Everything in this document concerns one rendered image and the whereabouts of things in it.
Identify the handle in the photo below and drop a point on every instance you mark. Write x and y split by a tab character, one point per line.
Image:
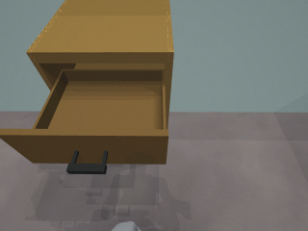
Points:
73	168

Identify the robot left thigh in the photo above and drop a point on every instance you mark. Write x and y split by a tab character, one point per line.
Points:
126	226

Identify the drawer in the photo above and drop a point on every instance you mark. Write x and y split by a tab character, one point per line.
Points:
122	111

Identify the cabinet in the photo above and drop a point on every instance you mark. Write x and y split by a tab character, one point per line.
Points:
106	34

